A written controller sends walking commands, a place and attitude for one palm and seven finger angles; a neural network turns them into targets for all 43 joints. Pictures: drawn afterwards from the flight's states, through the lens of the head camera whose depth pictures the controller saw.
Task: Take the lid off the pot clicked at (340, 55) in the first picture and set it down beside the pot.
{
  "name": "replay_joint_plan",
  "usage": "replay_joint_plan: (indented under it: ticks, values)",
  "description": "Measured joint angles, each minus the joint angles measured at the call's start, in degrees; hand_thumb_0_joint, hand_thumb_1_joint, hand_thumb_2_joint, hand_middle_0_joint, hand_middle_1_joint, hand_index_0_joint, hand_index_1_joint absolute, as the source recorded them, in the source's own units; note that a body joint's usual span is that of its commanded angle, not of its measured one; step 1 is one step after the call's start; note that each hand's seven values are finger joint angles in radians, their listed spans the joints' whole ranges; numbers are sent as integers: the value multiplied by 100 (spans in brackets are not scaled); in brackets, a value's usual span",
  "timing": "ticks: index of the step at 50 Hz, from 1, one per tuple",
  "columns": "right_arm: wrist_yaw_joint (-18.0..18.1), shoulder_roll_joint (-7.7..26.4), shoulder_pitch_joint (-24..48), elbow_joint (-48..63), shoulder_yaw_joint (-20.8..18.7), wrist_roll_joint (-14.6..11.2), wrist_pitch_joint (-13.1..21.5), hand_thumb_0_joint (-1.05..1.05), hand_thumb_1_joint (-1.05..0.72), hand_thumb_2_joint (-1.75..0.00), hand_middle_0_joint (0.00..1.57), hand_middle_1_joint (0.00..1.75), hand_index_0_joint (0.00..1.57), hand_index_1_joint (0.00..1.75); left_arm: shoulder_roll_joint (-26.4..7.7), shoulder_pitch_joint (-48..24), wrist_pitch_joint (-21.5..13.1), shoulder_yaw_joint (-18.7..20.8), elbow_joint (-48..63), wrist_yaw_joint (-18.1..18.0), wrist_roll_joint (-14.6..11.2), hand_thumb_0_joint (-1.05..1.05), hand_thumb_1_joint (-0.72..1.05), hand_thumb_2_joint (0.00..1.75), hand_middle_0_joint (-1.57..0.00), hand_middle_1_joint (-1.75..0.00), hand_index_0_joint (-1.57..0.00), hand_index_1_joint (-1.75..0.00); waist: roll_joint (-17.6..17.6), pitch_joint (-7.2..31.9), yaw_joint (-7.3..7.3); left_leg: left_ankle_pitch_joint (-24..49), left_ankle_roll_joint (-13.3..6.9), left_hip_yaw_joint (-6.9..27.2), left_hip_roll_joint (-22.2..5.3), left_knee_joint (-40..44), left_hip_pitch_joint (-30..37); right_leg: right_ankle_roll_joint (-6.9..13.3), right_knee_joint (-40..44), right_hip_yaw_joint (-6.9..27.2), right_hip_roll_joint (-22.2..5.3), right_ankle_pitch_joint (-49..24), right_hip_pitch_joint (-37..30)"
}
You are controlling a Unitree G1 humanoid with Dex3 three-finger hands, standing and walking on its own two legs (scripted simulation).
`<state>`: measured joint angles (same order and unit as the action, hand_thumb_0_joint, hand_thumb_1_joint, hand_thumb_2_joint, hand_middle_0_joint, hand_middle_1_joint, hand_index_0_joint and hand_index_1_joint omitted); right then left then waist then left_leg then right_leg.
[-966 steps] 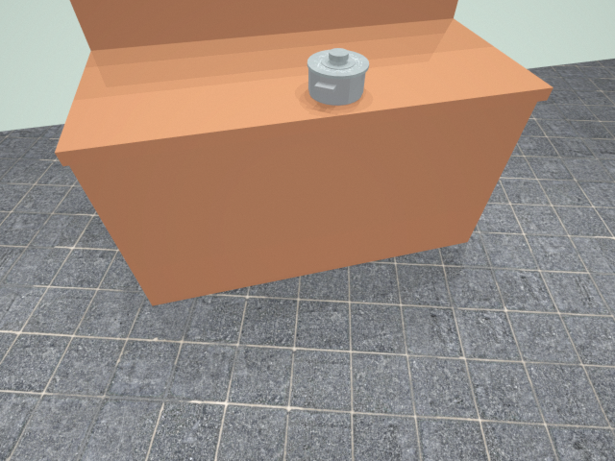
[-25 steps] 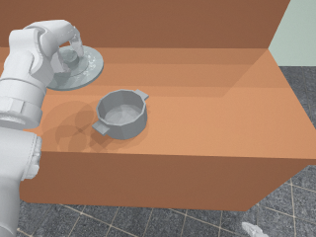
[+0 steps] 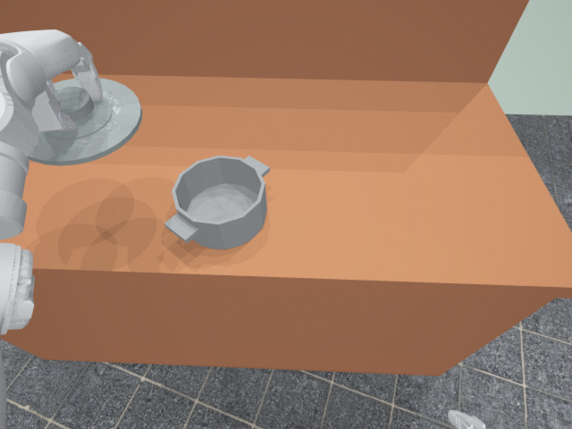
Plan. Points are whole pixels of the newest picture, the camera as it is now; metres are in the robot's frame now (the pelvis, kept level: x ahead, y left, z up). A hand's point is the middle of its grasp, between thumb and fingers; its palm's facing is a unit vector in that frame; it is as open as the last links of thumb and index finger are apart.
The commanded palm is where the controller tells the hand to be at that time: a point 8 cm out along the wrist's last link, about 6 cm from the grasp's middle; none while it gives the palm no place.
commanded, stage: move the lid sideways beside the pot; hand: left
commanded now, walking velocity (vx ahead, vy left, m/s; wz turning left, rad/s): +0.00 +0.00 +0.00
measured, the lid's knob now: (70, 104) +0.49 +0.29 +0.20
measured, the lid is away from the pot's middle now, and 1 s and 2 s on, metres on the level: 0.17 0.24 0.23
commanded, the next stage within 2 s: lower the lid onto the table in 0.72 s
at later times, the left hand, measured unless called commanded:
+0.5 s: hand (18, 107) +0.45 +0.32 +0.22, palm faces -0.29 -0.07 -0.96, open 8.4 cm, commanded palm +0.46 +0.33 +0.29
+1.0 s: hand (8, 116) +0.46 +0.35 +0.20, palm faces -0.33 -0.11 -0.94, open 8.4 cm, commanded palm +0.47 +0.35 +0.27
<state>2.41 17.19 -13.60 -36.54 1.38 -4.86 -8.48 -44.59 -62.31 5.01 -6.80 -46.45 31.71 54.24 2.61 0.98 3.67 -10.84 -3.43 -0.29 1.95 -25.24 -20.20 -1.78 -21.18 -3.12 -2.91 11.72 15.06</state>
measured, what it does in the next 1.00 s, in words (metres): stands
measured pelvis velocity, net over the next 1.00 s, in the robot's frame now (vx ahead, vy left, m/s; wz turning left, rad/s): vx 0.01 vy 0.00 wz -0.01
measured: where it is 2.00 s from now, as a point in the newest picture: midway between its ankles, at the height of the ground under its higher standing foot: outside the picture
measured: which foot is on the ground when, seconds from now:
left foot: down 0.00-1.00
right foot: down 0.00-1.00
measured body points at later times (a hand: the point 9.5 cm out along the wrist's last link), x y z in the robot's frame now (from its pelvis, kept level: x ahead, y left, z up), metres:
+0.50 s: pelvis +0.00 +0.00 +0.00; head +0.06 -0.01 +0.45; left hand +0.46 +0.32 +0.27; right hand +0.08 -0.28 -0.12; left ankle +0.02 +0.08 -0.74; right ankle -0.02 -0.15 -0.74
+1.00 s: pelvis +0.01 +0.00 +0.00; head +0.08 +0.00 +0.44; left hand +0.47 +0.35 +0.26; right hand +0.08 -0.28 -0.12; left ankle +0.02 +0.08 -0.74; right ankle -0.02 -0.15 -0.74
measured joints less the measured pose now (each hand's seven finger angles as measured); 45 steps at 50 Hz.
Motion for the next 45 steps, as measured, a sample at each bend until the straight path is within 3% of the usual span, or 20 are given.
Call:
replay_joint_plan:
  ticks: [4,11,17,35,45]
  values:
    - [29,-18,52,6,40,-7,-16,0,-91,-90,20,30,20,30,-93,32,-129,117,-43,-9,2,-2,17,85,-65,-93,-58,-89,0,5,-9,4,4,13,-5,-7,-21,-8,10,-12,6,-11,11]
    - [68,-43,69,-40,76,-38,-22,0,-91,-90,20,30,20,30,-200,-158,-202,-46,-348,26,31,-2,17,85,-65,-93,-58,-89,-19,-27,-52,5,19,56,-16,-36,-66,8,11,-53,22,-11,27]
    - [130,-30,28,-110,117,-32,-20,0,-91,-90,20,30,20,30,-338,-150,-474,186,-546,-20,21,-2,17,85,-65,-93,-58,-89,-10,2,-13,-25,25,54,-33,-51,-71,-9,37,-48,39,-9,18]
    - [183,59,-158,-208,73,-68,-149,0,-91,-90,20,30,20,30,-972,-187,-685,595,-1019,-4,153,-2,17,85,-65,-93,-58,-89,-27,-42,75,-128,36,22,-99,-138,-200,-17,77,-7,103,7,109]
    - [219,42,-113,-247,89,-85,-95,0,-91,-90,20,30,20,30,-946,-239,-679,479,-1039,18,129,-2,17,85,-64,-93,-58,-89,-57,-22,62,-180,20,46,-97,-215,-270,-24,89,-31,105,17,128]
